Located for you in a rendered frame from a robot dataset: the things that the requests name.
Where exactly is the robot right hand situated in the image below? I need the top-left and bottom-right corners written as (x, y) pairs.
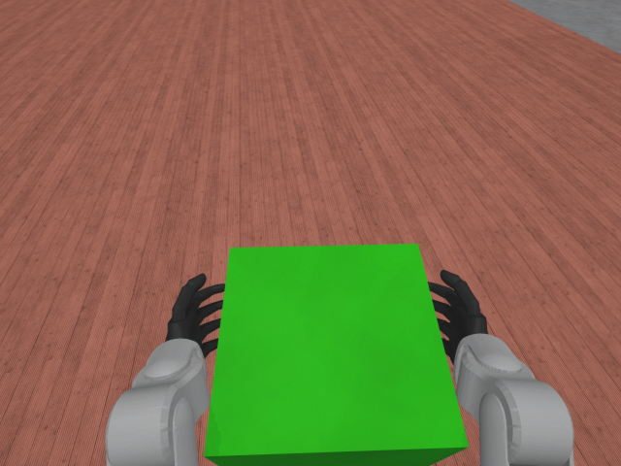
top-left (428, 270), bottom-right (488, 365)

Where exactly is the carton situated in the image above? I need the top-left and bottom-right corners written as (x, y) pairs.
top-left (204, 244), bottom-right (469, 466)

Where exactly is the robot left hand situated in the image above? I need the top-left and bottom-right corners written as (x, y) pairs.
top-left (165, 274), bottom-right (225, 358)

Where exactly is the left robot forearm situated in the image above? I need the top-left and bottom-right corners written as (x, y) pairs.
top-left (106, 339), bottom-right (211, 466)

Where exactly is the right robot forearm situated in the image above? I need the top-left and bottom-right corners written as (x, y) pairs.
top-left (453, 334), bottom-right (574, 466)

